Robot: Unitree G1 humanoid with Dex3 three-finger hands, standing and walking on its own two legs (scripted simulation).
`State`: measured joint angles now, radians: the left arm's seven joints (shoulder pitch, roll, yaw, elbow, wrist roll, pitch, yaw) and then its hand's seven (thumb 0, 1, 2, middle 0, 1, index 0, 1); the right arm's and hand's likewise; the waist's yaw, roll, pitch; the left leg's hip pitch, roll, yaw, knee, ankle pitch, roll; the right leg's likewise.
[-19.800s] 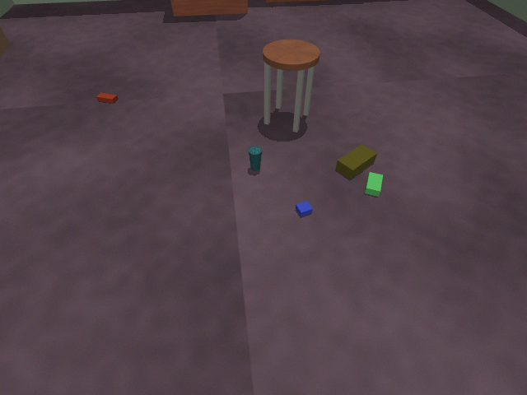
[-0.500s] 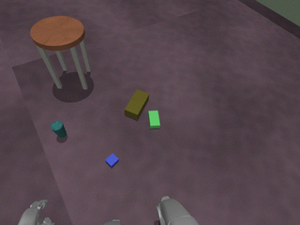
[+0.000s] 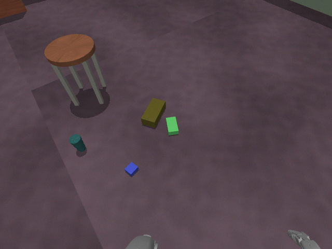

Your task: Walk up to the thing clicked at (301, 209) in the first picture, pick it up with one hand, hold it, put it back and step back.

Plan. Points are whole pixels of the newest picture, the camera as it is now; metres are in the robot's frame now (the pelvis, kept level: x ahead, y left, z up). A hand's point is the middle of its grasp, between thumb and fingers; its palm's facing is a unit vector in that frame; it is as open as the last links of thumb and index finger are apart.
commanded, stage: walk up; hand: left
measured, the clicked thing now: (131, 169) +0.65 +0.26 -0.75
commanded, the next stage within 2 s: stand in 1.18 s
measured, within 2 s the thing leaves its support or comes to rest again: neither
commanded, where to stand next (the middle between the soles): +0.28 -0.01 m, yaw +4 degrees
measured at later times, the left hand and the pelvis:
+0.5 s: hand out of the picture -0.06 +0.25 -0.15, palm faces +0.08 -0.93 -0.36, open 7.4 cm; pelvis -0.09 -0.01 +0.00, yaw +4 degrees
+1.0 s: hand out of the picture +0.00 +0.25 -0.14, palm faces +0.08 -0.94 -0.34, open 7.4 cm; pelvis -0.07 -0.01 +0.02, yaw +4 degrees
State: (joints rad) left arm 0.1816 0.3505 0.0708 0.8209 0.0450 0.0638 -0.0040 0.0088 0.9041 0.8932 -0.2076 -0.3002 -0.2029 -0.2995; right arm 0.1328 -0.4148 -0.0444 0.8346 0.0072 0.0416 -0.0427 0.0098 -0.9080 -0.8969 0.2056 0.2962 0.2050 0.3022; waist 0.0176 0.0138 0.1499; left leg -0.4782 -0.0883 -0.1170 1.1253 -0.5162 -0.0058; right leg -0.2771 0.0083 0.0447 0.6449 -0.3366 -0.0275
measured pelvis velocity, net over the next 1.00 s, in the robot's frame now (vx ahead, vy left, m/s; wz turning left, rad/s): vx -0.07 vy -0.01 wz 0.07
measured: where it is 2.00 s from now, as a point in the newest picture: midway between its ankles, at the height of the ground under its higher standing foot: outside the picture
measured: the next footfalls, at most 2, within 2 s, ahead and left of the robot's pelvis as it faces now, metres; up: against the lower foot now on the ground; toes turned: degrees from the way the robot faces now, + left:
left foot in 0.16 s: -0.04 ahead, +0.11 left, +0.00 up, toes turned +1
right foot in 0.38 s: -0.02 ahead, -0.13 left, +0.00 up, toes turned +6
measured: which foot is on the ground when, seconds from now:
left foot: up 0.00-0.14, down 0.16-1.00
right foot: down 0.00-0.20, up 0.22-0.36, down 0.38-1.00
